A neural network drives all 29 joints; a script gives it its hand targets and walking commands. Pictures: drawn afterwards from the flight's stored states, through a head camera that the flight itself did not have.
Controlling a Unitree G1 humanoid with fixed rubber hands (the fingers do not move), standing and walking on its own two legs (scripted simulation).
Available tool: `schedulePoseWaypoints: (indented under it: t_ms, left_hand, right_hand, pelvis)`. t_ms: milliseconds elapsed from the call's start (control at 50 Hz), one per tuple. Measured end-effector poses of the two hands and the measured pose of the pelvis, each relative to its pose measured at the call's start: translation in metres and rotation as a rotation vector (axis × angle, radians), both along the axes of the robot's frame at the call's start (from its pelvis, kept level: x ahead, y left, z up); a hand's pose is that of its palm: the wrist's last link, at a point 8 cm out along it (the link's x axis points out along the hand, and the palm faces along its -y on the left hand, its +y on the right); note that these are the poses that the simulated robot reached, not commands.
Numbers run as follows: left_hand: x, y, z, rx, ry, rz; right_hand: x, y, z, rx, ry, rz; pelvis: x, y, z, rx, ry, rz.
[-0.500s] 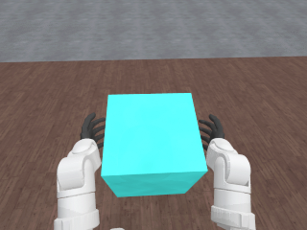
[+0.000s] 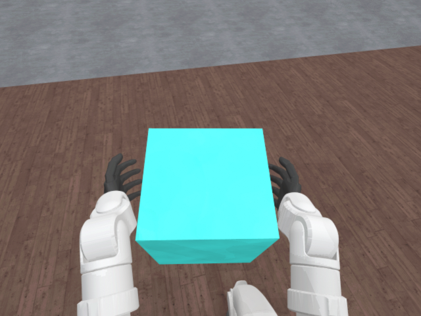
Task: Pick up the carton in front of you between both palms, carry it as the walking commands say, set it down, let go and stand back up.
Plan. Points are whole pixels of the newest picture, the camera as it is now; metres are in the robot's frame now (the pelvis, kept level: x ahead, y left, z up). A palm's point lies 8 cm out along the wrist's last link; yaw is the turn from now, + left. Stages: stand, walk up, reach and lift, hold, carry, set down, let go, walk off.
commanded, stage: carry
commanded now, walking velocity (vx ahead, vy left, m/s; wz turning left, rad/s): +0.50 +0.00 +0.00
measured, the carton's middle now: (205, 203) +0.34 -0.02 -0.02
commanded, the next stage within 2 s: none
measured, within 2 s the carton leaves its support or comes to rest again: neither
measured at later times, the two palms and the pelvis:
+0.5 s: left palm (122, 77) +0.69 +0.16 +0.03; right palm (237, 74) +0.70 -0.15 +0.02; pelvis +0.38 -0.01 -0.06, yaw +0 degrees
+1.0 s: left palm (129, 28) +1.07 +0.18 -0.05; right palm (213, 30) +1.05 -0.13 -0.05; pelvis +0.74 +0.03 -0.12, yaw +0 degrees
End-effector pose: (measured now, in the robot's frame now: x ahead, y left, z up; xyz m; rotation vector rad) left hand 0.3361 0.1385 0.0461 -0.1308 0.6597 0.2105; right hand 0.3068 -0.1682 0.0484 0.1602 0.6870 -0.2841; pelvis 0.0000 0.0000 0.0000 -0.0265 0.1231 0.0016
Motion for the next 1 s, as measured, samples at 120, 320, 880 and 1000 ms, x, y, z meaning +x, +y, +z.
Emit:
schedulePoseWaypoints:
  t_ms: [120, 320, 880, 1000]
  left_hand:
    - [0.093, 0.003, 0.010, 0.027, -0.094, 0.019]
    - [0.226, 0.009, -0.015, 0.026, -0.093, 0.096]
    - [0.639, 0.043, -0.106, -0.004, -0.015, 0.013]
    - [0.729, 0.044, -0.092, 0.040, -0.112, 0.026]
  right_hand:
    - [0.106, 0.001, 0.012, -0.013, -0.093, 0.038]
    - [0.272, 0.003, -0.019, -0.086, -0.089, 0.105]
    - [0.641, 0.042, -0.107, 0.004, -0.019, 0.006]
    - [0.744, 0.042, -0.095, -0.006, -0.112, 0.042]
  pelvis:
    - [0.097, -0.009, -0.012, 0.013, 0.003, -0.001]
    - [0.253, -0.027, -0.055, 0.039, -0.004, 0.010]
    - [0.641, 0.040, -0.108, 0.001, 0.007, 0.005]
    - [0.737, 0.030, -0.120, 0.023, 0.005, 0.002]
